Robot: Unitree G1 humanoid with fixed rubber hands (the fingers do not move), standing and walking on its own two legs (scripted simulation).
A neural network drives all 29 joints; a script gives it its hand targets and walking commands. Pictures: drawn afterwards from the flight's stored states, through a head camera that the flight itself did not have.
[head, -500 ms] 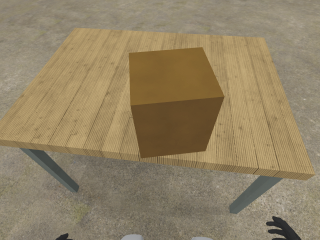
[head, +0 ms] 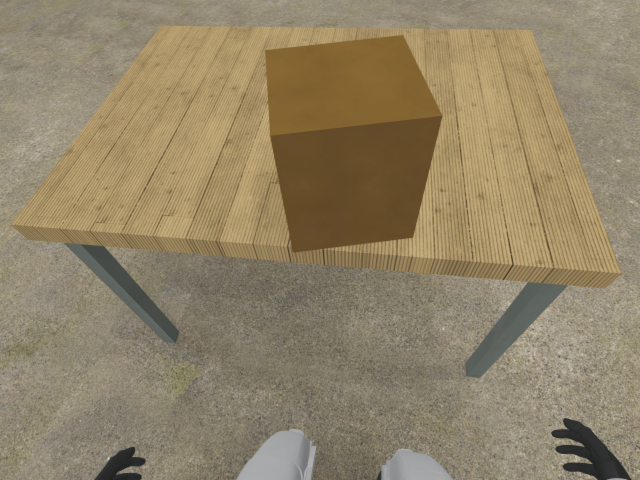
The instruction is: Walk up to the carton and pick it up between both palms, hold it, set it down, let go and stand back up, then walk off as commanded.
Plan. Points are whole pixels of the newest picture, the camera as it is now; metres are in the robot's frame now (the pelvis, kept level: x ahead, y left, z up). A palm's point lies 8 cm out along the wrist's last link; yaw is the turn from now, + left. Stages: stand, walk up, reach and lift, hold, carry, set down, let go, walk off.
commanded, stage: walk off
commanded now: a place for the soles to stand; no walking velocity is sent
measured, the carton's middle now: (344, 150) +0.58 +0.01 +0.04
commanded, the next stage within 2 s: none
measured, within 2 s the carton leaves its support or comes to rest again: neither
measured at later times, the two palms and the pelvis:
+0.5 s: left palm out of the picture -0.11 +0.35 -0.10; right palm out of the picture -0.01 -0.27 -0.06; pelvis -0.14 +0.04 +0.01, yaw -3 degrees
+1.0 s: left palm out of the picture -0.16 +0.37 -0.08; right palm out of the picture -0.16 -0.28 -0.07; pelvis -0.22 +0.06 +0.01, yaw -1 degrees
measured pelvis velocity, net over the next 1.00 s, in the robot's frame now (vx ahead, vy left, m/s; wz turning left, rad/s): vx -0.22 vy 0.06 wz -0.02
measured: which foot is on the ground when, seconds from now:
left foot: up 0.00-0.10, down 0.12-0.54, up 0.56-0.98, down 1.00-1.00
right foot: down 0.00-0.12, up 0.14-0.54, down 0.56-1.00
